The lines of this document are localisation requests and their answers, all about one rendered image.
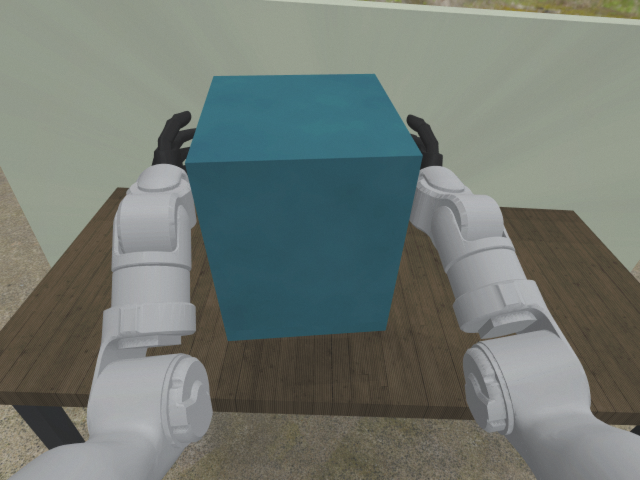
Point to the robot left forearm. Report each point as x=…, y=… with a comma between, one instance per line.
x=151, y=264

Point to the left robot hand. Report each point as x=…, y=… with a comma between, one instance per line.
x=171, y=139

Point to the right robot upper arm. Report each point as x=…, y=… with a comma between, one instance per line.
x=529, y=388

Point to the left robot upper arm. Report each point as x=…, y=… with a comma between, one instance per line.
x=143, y=412

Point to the right robot hand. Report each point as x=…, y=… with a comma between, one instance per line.
x=427, y=142

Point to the table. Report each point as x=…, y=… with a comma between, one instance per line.
x=414, y=369

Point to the carton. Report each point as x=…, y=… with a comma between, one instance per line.
x=303, y=187

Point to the robot right forearm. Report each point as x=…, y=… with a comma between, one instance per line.
x=492, y=294

